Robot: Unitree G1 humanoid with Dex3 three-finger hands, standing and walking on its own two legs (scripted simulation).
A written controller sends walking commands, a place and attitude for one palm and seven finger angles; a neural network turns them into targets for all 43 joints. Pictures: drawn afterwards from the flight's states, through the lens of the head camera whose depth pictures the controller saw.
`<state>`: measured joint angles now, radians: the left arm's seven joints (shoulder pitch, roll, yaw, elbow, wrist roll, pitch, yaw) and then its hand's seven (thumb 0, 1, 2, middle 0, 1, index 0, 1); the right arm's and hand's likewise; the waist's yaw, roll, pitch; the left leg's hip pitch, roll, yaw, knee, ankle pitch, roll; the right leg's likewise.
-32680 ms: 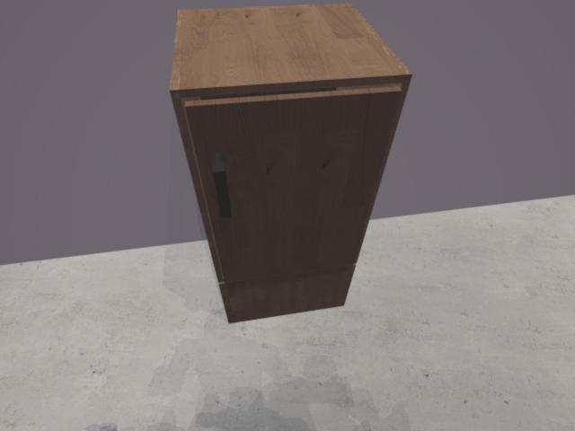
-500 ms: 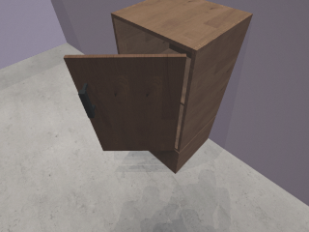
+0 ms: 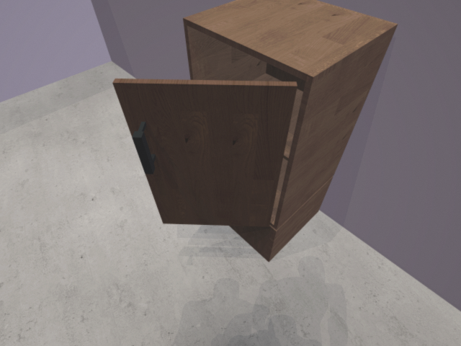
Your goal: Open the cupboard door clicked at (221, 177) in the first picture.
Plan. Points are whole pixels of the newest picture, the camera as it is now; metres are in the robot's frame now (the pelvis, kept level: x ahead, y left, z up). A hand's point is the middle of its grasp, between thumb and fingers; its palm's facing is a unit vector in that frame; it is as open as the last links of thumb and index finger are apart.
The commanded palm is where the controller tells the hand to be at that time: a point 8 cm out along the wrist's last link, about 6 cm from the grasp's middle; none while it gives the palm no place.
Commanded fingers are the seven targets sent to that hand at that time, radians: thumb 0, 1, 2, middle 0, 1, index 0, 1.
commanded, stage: come to a stop and stand still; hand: left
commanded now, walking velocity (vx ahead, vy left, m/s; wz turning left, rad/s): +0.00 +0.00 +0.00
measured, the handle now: (146, 148) +0.56 +0.27 -0.02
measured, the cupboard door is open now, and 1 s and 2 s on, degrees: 44 44 44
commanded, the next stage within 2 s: look again from close up in 0.92 s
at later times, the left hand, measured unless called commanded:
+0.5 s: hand out of the picture +0.05 +0.19 -0.17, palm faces -0.02 -0.97 -0.24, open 7.3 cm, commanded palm none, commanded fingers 0.00 0.90 0.90 -0.20 -0.30 -0.20 -0.30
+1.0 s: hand out of the picture +0.02 +0.20 -0.16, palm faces -0.04 -0.98 -0.21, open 7.4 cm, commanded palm none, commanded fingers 0.00 0.90 0.90 -0.20 -0.30 -0.20 -0.30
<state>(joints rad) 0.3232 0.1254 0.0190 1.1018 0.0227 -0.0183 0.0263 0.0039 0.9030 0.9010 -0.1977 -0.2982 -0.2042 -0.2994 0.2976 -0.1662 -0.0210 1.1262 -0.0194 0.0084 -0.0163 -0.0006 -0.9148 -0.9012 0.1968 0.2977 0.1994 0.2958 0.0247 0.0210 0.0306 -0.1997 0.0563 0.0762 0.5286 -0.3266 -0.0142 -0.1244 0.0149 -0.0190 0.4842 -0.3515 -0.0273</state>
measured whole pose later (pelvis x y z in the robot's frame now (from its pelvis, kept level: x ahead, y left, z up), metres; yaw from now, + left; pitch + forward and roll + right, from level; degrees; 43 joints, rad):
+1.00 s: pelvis +0.01 +0.02 +0.00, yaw -3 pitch -1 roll +1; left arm 0.29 0.15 -0.02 1.08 0.01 -0.01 0.03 0.01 0.91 0.90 -0.20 -0.30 -0.20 -0.30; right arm 0.31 -0.16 0.02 1.10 -0.02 -0.02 -0.01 0.00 -0.92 -0.90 0.20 0.30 0.20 0.30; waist 0.00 0.02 0.03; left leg -0.15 0.01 0.10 0.43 -0.27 0.01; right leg -0.20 -0.02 -0.05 0.48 -0.26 -0.01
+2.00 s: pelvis -0.02 +0.01 -0.06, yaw -1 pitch +12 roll +2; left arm 0.29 0.14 0.13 0.23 -0.22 -0.60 -0.26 0.01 0.71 0.81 -0.21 -0.43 -0.22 -0.43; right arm 0.16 -0.28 -0.08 0.58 0.01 -0.26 0.01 0.01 -0.91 -0.90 0.20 0.30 0.20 0.30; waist 0.00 -0.05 -0.15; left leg -0.73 0.02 0.07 1.01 -0.48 0.00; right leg -0.77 -0.05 -0.06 1.03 -0.45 -0.03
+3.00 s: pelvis -0.02 +0.04 -0.06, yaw +0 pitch +14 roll -3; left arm 0.11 0.33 0.34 0.26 -0.33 -0.35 -0.40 -0.01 -0.44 0.33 -0.29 -1.16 -0.30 -1.16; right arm 0.24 -0.25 0.03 0.53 0.03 -0.21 -0.05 0.01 -0.91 -0.90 0.20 0.30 0.20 0.30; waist 0.02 0.02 -0.11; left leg -0.79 0.02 0.02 1.05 -0.50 0.04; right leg -0.76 -0.04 -0.11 0.98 -0.45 0.00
